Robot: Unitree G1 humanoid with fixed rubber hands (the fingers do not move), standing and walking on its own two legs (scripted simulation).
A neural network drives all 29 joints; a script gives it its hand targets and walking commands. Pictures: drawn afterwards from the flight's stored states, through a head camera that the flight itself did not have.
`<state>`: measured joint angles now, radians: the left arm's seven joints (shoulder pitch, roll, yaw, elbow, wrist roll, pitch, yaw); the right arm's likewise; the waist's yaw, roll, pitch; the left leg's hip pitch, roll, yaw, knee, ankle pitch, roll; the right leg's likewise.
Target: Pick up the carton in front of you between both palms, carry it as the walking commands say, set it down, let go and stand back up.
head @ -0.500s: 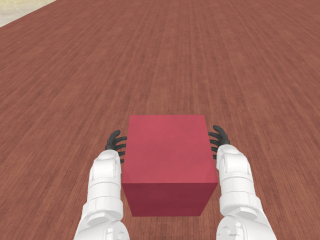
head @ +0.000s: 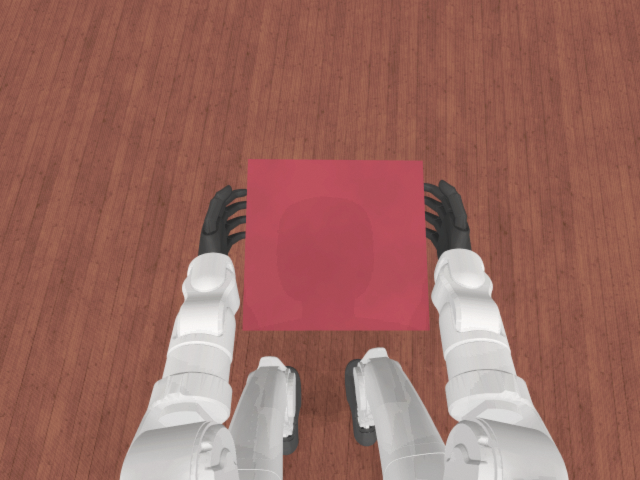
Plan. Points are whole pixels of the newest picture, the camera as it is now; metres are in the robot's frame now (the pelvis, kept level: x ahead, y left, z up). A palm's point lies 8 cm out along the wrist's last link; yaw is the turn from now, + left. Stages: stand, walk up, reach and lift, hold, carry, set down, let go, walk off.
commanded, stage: set down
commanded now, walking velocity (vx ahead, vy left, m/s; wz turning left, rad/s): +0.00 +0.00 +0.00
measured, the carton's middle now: (331, 254) +0.38 -0.02 -0.16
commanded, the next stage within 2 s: none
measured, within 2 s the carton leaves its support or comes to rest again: rests again in 1.60 s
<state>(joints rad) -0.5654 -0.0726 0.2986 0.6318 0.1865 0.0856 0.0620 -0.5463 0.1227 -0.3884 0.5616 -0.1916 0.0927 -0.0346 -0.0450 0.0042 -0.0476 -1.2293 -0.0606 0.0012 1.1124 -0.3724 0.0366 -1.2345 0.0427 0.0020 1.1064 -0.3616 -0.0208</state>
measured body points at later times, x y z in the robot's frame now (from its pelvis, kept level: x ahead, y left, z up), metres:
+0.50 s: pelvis -0.01 +0.00 -0.12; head +0.24 +0.00 +0.25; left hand +0.45 +0.12 -0.24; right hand +0.41 -0.18 -0.23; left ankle +0.07 +0.09 -0.64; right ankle +0.07 -0.10 -0.64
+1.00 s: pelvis -0.04 +0.00 -0.24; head +0.28 +0.01 +0.07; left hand +0.49 +0.11 -0.39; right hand +0.45 -0.19 -0.38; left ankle +0.07 +0.09 -0.64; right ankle +0.07 -0.10 -0.64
